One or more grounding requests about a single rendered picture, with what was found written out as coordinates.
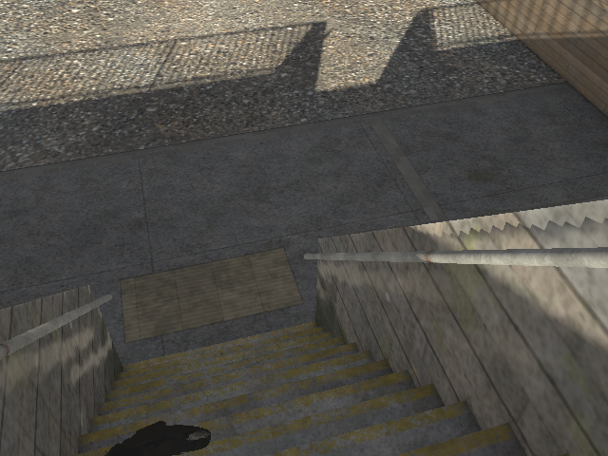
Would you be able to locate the stairs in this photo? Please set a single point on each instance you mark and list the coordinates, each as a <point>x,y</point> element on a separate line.
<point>298,391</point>

